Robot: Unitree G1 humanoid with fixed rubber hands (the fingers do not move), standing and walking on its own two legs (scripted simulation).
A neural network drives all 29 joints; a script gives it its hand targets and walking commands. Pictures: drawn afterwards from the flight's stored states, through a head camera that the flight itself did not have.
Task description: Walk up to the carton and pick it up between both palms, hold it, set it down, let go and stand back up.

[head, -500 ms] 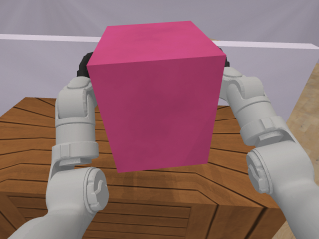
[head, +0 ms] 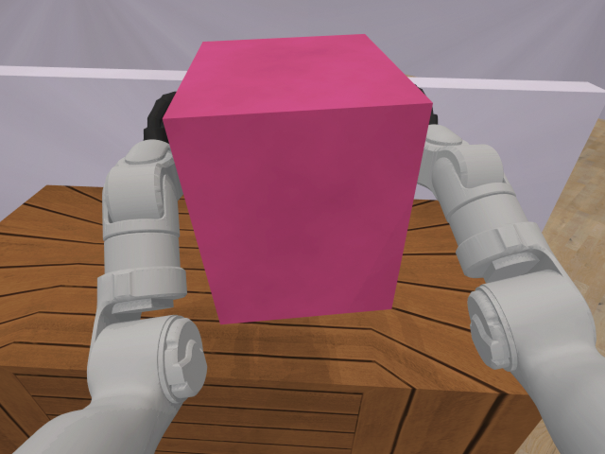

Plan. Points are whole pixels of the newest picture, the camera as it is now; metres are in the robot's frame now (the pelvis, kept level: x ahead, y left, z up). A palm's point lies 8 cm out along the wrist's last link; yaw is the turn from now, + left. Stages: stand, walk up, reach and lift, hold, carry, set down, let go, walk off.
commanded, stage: hold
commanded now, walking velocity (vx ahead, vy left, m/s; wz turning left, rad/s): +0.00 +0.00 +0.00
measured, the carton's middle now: (295, 173) +0.39 +0.00 +0.24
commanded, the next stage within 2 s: none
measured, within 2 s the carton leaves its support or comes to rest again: neither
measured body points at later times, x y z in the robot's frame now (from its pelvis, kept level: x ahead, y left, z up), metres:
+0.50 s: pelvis +0.00 +0.00 +0.00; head -0.09 +0.02 +0.44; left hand +0.39 +0.16 +0.29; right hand +0.38 -0.16 +0.30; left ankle +0.03 +0.12 -0.75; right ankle -0.02 -0.11 -0.75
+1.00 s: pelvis +0.00 +0.00 +0.00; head -0.09 +0.02 +0.44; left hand +0.39 +0.16 +0.28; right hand +0.39 -0.16 +0.29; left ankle +0.03 +0.12 -0.75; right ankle -0.02 -0.11 -0.75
